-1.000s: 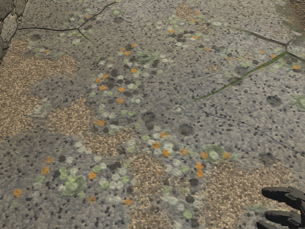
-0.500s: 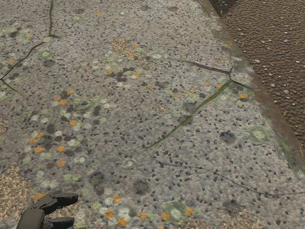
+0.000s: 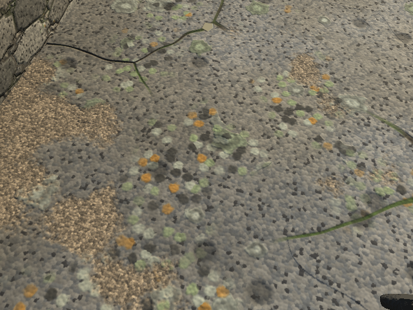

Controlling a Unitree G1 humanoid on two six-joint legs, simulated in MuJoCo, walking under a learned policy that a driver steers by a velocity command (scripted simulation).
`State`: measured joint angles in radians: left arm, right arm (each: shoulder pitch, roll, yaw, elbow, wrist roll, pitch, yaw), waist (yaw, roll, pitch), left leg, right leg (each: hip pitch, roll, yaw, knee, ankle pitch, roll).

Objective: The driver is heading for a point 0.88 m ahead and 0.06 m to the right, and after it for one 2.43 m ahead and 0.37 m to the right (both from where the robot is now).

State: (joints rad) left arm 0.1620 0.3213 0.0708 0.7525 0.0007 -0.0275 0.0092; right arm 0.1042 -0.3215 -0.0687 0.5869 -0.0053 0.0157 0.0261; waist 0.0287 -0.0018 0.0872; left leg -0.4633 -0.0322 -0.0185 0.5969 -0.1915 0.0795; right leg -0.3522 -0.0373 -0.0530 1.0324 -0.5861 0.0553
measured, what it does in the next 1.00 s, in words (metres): steps on the spot: right foot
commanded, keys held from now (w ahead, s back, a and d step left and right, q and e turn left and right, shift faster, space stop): q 0.20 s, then no key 0.08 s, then e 0.66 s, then w+e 0.06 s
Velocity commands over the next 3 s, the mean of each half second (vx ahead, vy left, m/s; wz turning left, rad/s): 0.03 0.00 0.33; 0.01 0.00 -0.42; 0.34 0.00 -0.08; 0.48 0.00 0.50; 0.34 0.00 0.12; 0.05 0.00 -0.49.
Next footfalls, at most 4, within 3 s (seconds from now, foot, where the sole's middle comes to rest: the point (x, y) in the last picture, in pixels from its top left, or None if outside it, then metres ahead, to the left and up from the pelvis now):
0.36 right None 0.13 -0.15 -0.76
1.02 right None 0.09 -0.18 -0.76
1.56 left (218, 293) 0.46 -0.02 -0.76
2.02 right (276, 208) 0.76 -0.22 -0.76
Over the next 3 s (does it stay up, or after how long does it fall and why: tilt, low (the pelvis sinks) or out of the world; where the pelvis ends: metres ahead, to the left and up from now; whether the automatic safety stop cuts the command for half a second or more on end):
stays up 0.80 -0.12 0.02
